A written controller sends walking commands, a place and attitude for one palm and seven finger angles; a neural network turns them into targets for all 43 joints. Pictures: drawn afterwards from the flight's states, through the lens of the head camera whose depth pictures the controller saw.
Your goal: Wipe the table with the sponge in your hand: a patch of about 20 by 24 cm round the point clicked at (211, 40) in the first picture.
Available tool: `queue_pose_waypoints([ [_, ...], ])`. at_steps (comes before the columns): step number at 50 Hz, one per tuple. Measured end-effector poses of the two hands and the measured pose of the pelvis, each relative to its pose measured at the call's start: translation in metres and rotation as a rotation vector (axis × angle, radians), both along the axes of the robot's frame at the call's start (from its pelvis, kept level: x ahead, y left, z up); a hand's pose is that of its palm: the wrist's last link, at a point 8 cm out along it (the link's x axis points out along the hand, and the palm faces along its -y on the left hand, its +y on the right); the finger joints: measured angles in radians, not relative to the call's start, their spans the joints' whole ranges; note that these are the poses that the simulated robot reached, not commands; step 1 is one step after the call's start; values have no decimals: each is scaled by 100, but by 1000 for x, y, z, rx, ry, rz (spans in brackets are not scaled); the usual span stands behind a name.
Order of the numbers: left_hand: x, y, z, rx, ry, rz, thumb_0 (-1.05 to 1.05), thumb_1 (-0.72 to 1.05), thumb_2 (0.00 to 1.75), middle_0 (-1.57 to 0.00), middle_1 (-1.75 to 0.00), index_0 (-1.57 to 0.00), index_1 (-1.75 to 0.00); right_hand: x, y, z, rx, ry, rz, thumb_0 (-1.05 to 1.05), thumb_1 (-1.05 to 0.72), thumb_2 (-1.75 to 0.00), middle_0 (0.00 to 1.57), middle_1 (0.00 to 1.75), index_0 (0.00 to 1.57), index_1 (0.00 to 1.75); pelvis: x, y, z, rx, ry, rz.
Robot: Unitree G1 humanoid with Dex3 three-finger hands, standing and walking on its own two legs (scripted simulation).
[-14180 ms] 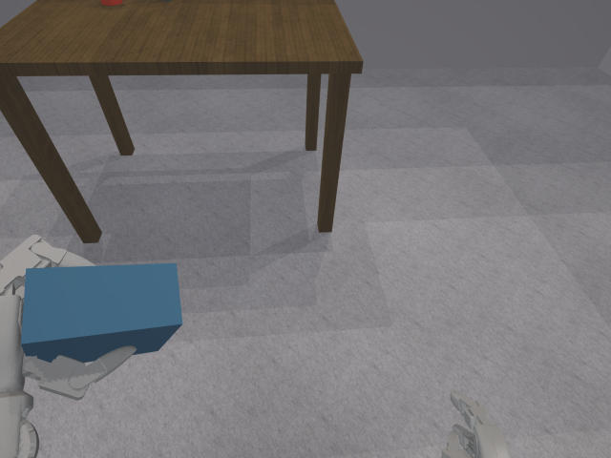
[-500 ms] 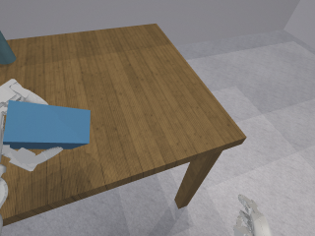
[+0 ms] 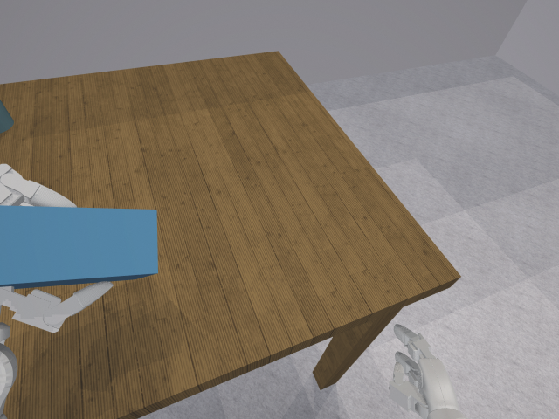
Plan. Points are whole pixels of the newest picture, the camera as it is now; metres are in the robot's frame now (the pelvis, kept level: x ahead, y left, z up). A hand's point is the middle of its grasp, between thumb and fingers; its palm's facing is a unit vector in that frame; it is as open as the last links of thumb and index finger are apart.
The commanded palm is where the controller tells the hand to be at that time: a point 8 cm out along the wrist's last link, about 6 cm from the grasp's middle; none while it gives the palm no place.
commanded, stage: come to a stop and stand still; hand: left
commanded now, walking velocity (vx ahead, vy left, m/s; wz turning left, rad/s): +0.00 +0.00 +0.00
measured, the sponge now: (103, 250) +0.25 +0.21 +0.17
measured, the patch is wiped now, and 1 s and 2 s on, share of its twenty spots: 0.00 0.00 0.00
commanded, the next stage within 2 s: look again from close up in 0.78 s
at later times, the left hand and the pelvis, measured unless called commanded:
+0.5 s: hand (18, 305) +0.18 +0.26 +0.17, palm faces +0.38 -0.83 -0.42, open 10.5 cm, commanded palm +0.13 +0.29 +0.18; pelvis -0.03 +0.01 +0.00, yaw +1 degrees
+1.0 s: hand (36, 310) +0.18 +0.25 +0.15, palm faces +0.40 -0.83 -0.39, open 10.5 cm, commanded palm +0.13 +0.28 +0.18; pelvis -0.03 +0.00 +0.00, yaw +1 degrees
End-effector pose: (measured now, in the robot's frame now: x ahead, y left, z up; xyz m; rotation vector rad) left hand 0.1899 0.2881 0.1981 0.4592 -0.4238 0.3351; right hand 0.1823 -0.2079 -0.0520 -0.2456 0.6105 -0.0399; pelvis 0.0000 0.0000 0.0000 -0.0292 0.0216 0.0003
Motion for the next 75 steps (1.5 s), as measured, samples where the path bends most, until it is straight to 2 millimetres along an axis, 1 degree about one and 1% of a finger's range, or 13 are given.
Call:
queue_pose_waypoints([
  [4,7,-1,-10,0,73,-46,-1,-54,102,-70,-136,-70,-136,5,2,2,9,-8,-34,1,-90,-90,20,30,22,32,8,8,0,1,8,-6],
  [11,0,15,-45,-31,251,-2,-1,-54,102,-70,-136,-70,-136,-17,-3,-7,-34,90,-71,1,-90,-90,20,30,21,31,3,11,0,4,-5,7],
  [22,-39,7,-7,29,104,0,-1,-54,102,-70,-136,-70,-136,-40,1,-13,-10,87,-57,1,-90,-90,20,30,20,30,-20,12,0,1,-41,17],
  [25,-49,13,-13,8,141,42,-1,-54,102,-70,-136,-70,-136,-45,3,-14,15,71,-70,1,-90,-90,20,30,20,30,-26,11,1,-2,-42,16],
  [29,-58,19,-34,-55,220,106,-1,-54,103,-70,-135,-70,-135,-54,1,-14,22,71,-76,1,-90,-90,20,30,20,30,-33,9,3,-3,-40,15],
  [32,-62,16,-46,-101,247,121,-1,-54,103,-70,-135,-70,-135,-60,-3,-14,2,82,-68,1,-90,-90,20,30,20,30,-38,6,3,-4,-43,22],
  [35,-63,8,-45,-119,219,100,-1,-54,103,-70,-135,-71,-135,-63,-7,-12,-26,88,-54,1,-90,-90,20,30,20,30,-41,4,3,-5,-46,29],
  [40,-59,-2,-23,-59,126,46,-1,-54,103,-70,-135,-71,-135,-59,-13,-7,-39,62,-50,1,-90,-90,20,30,20,30,-42,1,3,-1,-44,31],
  [44,-56,0,-11,-7,106,45,-1,-54,103,-70,-135,-71,-135,-53,-14,-6,-20,45,-61,1,-90,-90,20,30,20,30,-36,0,4,-2,-32,27],
  [54,-39,1,-41,-93,228,73,-1,-54,103,-71,-135,-71,-135,-41,-18,-10,-22,81,-59,1,-90,-90,20,30,20,30,-21,-3,4,-2,-22,25],
  [66,-26,-6,-12,-18,145,27,-1,-54,103,-71,-135,-71,-135,-16,-14,-4,-14,51,-55,1,-90,-90,20,30,20,30,-11,-5,4,5,-19,22],
  [71,-29,-10,-17,-15,183,39,-1,-54,103,-71,-135,-71,-135,-16,-14,-7,8,43,-45,1,-90,-90,20,30,20,30,-17,-11,3,25,-21,9],
  [75,-36,-23,-25,-29,219,34,-1,-54,103,-71,-135,-71,-135,-24,-18,-12,23,51,-28,1,-90,-90,20,30,20,30,-26,-21,2,33,-26,5],
])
